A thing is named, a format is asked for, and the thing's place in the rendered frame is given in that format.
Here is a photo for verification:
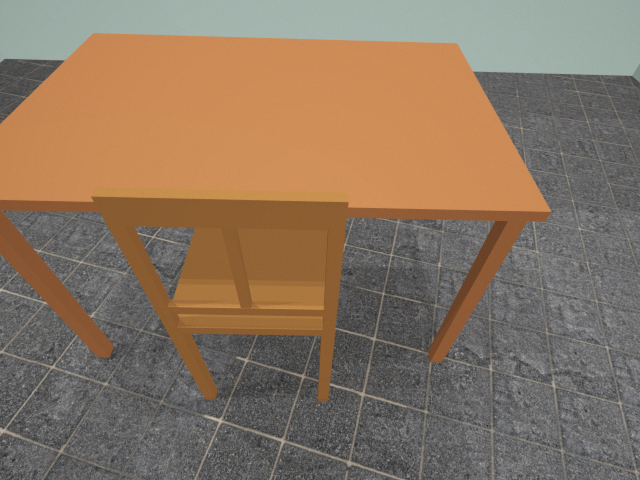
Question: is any table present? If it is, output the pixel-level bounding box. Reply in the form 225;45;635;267
0;33;551;362

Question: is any chair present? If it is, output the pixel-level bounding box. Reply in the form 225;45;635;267
91;187;349;401

